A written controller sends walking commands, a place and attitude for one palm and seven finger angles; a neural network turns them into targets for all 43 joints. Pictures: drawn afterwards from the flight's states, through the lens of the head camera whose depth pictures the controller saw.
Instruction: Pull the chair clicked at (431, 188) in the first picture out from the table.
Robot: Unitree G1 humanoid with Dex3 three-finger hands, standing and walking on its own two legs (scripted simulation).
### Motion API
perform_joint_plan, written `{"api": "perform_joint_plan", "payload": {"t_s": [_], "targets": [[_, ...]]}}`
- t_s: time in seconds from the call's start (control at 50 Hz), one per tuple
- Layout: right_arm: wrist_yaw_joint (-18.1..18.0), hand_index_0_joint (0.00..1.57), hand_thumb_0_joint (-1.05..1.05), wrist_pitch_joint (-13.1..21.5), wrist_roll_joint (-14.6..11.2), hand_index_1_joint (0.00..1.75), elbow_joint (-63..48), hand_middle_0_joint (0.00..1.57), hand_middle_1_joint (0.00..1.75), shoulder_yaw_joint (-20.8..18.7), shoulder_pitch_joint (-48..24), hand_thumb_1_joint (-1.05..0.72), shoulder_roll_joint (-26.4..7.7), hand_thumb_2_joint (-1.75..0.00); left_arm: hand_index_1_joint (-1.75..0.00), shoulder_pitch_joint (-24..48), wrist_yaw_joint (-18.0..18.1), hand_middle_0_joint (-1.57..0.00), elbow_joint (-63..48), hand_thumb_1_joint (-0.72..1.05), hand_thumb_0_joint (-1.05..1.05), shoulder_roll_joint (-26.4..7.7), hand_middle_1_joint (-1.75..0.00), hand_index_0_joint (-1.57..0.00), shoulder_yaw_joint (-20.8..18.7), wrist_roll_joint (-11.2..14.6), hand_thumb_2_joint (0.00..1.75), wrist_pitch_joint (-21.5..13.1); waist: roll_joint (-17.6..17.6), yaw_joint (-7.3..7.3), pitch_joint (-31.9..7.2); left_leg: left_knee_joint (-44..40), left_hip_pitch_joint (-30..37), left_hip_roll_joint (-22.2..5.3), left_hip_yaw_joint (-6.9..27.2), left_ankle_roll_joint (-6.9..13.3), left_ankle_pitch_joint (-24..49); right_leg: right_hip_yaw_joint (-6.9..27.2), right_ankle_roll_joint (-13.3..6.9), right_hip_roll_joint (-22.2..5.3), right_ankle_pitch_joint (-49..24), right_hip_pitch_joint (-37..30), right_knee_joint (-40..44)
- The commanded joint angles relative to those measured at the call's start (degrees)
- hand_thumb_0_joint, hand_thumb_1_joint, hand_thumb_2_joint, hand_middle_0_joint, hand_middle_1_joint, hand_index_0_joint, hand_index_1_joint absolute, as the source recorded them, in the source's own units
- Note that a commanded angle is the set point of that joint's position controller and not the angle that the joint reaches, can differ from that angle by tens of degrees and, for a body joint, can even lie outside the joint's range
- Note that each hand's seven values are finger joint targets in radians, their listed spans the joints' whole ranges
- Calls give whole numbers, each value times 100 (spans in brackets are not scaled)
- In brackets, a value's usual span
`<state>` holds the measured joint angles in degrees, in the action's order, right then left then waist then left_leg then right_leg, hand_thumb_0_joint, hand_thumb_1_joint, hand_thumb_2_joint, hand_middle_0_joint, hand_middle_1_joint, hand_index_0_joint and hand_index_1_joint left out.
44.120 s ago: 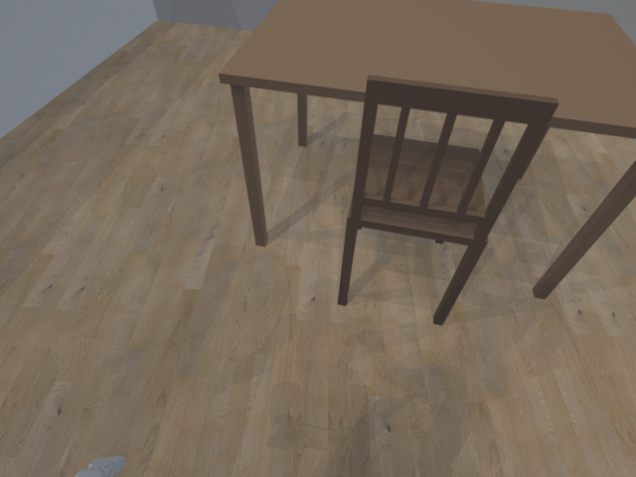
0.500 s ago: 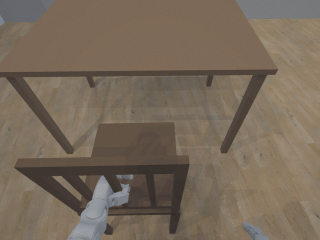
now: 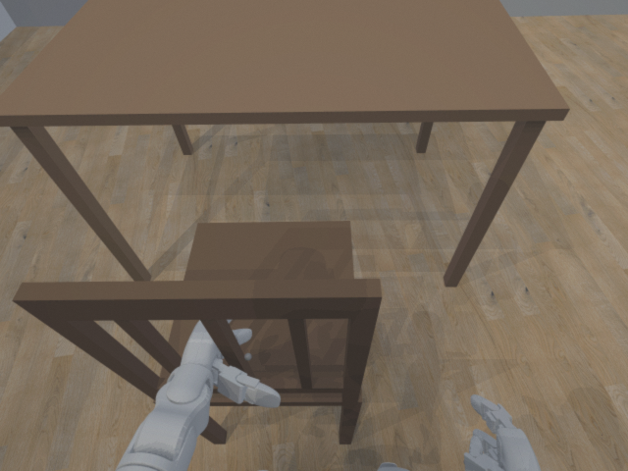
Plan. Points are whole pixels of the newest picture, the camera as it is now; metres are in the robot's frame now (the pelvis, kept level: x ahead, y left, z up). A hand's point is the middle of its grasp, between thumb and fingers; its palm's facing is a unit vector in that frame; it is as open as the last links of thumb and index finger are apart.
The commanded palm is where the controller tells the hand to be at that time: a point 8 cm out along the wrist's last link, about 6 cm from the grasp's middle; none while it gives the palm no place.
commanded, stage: open the thumb and straighten the fingers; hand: left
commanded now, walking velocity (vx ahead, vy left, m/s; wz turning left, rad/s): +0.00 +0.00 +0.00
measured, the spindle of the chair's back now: (233, 354) +0.28 +0.12 -0.05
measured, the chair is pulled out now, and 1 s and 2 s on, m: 0.30 0.30 0.30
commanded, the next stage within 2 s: draw the fingers out of the gap in 0.16 s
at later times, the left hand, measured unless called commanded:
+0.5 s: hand (231, 394) +0.23 +0.12 -0.05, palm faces -0.09 -0.98 -0.15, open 17.4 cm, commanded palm +0.22 +0.17 -0.02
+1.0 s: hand (222, 456) +0.16 +0.12 -0.04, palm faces -0.08 -0.99 -0.13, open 17.4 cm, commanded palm +0.14 +0.17 -0.02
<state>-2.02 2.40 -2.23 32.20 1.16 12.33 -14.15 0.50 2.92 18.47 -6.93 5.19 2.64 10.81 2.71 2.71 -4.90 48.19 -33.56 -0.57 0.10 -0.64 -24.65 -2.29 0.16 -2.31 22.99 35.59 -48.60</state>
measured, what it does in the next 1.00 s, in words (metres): stands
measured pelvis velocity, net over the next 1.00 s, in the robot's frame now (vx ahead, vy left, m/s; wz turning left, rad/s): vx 0.01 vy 0.00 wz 0.03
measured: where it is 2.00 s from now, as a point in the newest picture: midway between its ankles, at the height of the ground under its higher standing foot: outside the picture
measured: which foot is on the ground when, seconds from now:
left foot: down 0.00-1.00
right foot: down 0.00-1.00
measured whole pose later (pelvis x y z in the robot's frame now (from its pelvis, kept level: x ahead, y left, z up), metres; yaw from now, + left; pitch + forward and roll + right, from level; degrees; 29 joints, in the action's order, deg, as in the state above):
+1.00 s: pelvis +0.01 +0.00 -0.02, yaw +2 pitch +12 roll -1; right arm -4.0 5.2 -2.0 24.3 0.9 13.5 -13.2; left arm -34.2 1.3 -12.3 -9.7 9.5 0.3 11.2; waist 3.3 2.0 -8.1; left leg 58.1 -40.8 -0.3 2.6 -0.6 -29.8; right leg -4.5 0.2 -2.8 27.9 41.0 -56.5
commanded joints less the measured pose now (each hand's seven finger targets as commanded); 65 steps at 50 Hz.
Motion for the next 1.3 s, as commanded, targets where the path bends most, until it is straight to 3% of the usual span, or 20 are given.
{"api": "perform_joint_plan", "payload": {"t_s": [0.0,0.08,0.18,0.22,0.24,0.26,0.36,0.4,0.48,0.56,0.64,0.72,0.76,0.78,0.92,0.98,1.12,1.14,1.18,1.28], "targets": [[-94,20,0,253,-25,30,-955,20,30,-297,-210,-90,-754,-90,0,789,-10,0,-1389,-55,0,-675,0,0,-380,-39,20,-271,-348,27,-1420,-519,565,49,2,221,1486,-66,-45,95,-1512,-835,607],[-146,20,0,307,-34,30,-964,20,30,-273,-197,-90,-764,-90,0,741,-69,0,-1574,-55,0,-673,0,0,-350,61,20,-273,-478,109,-1395,-453,489,55,31,245,1460,-64,-26,110,-1539,-826,619],[-172,20,0,389,-38,30,-901,20,30,-268,-149,-90,-773,-90,0,910,-120,0,-1580,-55,0,-614,0,0,-229,83,20,-249,-340,191,-1347,-398,537,66,68,252,1445,-72,-13,101,-1529,-713,628],[-180,20,0,412,-26,30,-900,20,30,-285,-122,-90,-779,-90,0,846,-120,0,-1627,-55,0,-660,0,0,-275,76,20,-263,-362,151,-1484,-397,566,76,73,244,1540,-80,-21,96,-1626,-795,590],[-178,20,0,397,-9,30,-893,20,30,-306,-70,-90,-818,-90,0,265,-128,0,-1144,-55,0,-933,0,0,-655,58,20,-225,-534,47,-1371,-351,354,83,47,222,1486,-75,-20,96,-1621,-791,548],[-156,20,0,381,-11,30,-937,20,30,-305,-100,-90,-826,-90,0,-31,-164,0,-1223,-55,0,-937,0,0,-654,68,20,-218,-464,-32,-1417,-373,312,97,31,225,1517,-67,-40,88,-1679,-889,558],[-122,20,0,418,-32,30,-1233,20,30,-323,-115,-90,-763,-90,0,-1015,-230,0,-2151,-55,0,-861,0,0,-440,56,20,-318,-335,-44,-1427,-278,294,77,-17,222,1751,-65,-58,60,-1926,-940,461],[-129,20,0,445,-30,30,-1259,20,30,-311,-106,-90,-758,-90,0,-1033,-194,0,-2441,-55,0,-823,0,0,-334,50,20,-342,-399,61,-1307,-221,237,81,13,239,1608,-84,-22,66,-1777,-760,448],[-198,20,0,555,-22,30,-1285,20,30,-321,-59,-90,-764,-90,0,-1279,-147,0,-2945,-55,0,-980,0,0,-412,41,20,-454,-295,93,-1310,-120,232,101,46,250,1514,-83,-20,79,-1630,-621,397],[-233,20,0,666,-21,30,-1298,20,30,-329,-58,-90,-734,-90,0,-1823,-186,0,-3240,-55,0,-879,0,0,-260,40,20,-489,-227,99,-1318,-30,252,104,103,242,1642,-131,-46,88,-1660,-553,317],[-261,20,0,692,-12,30,-1344,20,30,-318,-106,-90,-713,-90,0,-2198,-255,0,-3350,-55,0,-853,0,0,-175,8,20,-433,-381,124,-1208,33,124,117,146,249,1453,-176,-17,84,-1449,-404,272],[-258,20,0,701,-15,30,-1479,20,30,-322,-174,-90,-635,-90,0,-2795,-259,0,-3683,-55,0,-664,0,0,45,-50,20,-377,-162,42,-1239,56,147,115,173,234,1517,-217,-43,75,-1360,-340,192],[-273,20,0,656,-9,30,-1494,20,30,-337,-202,-90,-626,-90,0,-3043,-202,0,-3723,-55,0,-810,0,0,-123,-96,20,-321,-320,-1,-1189,71,20,113,193,233,1507,-241,-68,102,-1312,-341,153],[-273,20,0,637,-2,30,-1531,20,30,-311,-198,-90,-614,-90,0,-2998,-202,0,-3828,-55,0,-685,0,0,64,-129,20,-324,-330,71,-1091,79,-8,116,205,237,1420,-259,-50,96,-1237,-237,133],[-277,20,0,573,1,30,-1768,20,30,-311,-196,-90,-549,-90,0,-3648,-119,0,-4318,-55,0,-590,0,0,256,-253,20,-318,-183,-12,-1178,184,-74,123,237,237,1356,-286,-81,113,-1005,-75,-19],[-295,20,0,505,-3,30,-1797,20,30,-318,-226,-90,-527,-90,0,-3920,-118,0,-4308,-55,0,-635,0,0,195,-263,20,-278,-348,-3,-1005,220,-284,135,210,244,1150,-271,-72,126,-903,-41,-5],[-318,20,0,492,-30,30,-1900,20,30,-355,-238,-90,-479,-90,0,-4480,-200,0,-4702,-55,0,-646,0,0,253,-271,20,-383,-137,-44,-1020,309,-348,134,221,247,1138,-290,-100,141,-788,86,-102],[-317,20,0,698,-26,30,-1841,20,30,-339,-211,-90,-447,-90,0,-3947,-255,0,-5512,-55,0,-188,0,0,88,523,20,-1169,-450,-6,-986,565,-400,174,252,208,1216,-458,-92,224,-940,336,-237],[-286,20,0,917,-36,30,-1609,20,30,-383,-166,-90,-466,-90,0,-4135,-316,0,-5343,-55,0,-499,0,0,-155,593,20,-1824,-133,-79,-1156,667,-401,167,239,187,1247,-395,-122,217,-871,401,-384],[-34,20,0,1107,-50,30,-1350,20,30,-472,-306,-90,-384,-90,0,-4202,-601,0,-5116,-55,0,-449,0,0,-267,686,20,-3184,-5,-165,-965,885,-827,118,257,89,1015,-374,-152,242,-508,828,-756]]}}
